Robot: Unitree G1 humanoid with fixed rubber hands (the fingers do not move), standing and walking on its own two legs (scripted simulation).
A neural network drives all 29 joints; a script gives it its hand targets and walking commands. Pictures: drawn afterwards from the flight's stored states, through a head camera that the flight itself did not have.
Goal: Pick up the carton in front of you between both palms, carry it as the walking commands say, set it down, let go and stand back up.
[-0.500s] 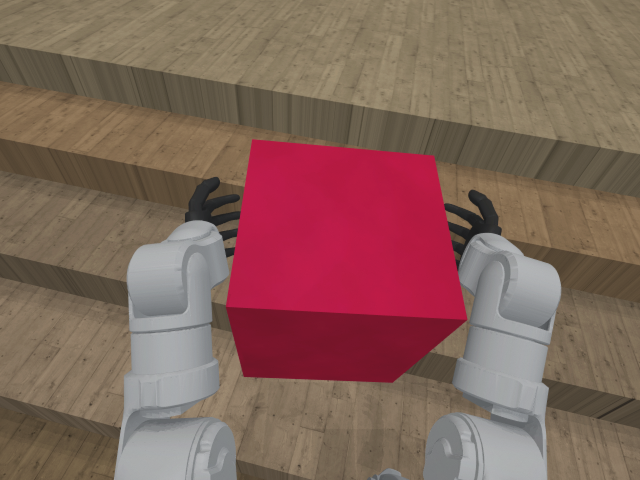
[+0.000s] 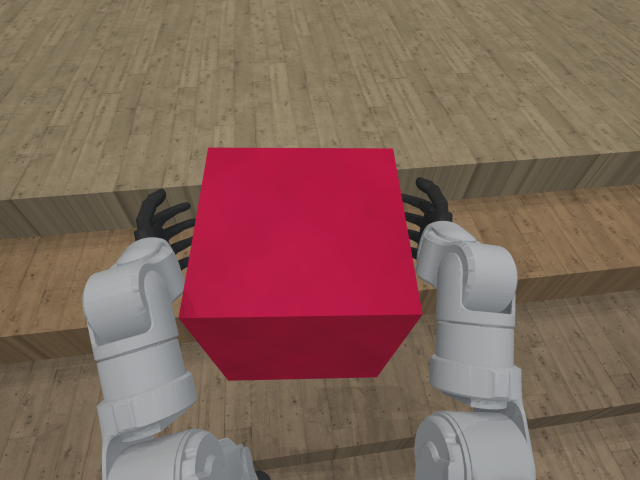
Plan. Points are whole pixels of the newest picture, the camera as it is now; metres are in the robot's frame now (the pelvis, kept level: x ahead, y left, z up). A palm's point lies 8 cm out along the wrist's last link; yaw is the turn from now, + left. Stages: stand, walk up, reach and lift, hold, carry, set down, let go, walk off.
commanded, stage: carry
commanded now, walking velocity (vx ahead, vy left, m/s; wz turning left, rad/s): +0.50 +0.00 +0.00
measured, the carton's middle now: (302, 276) +0.36 -0.04 +0.06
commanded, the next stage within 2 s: none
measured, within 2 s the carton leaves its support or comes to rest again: neither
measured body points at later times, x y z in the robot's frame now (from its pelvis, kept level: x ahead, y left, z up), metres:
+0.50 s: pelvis +0.29 -0.05 +0.13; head +0.29 -0.03 +0.58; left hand +0.63 +0.14 +0.28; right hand +0.66 -0.18 +0.28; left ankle +0.13 +0.08 -0.57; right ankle +0.42 -0.13 -0.51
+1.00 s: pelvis +0.57 -0.01 +0.26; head +0.56 -0.05 +0.71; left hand +0.93 +0.12 +0.43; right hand +0.92 -0.20 +0.42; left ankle +0.75 +0.08 -0.32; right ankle +0.42 -0.13 -0.49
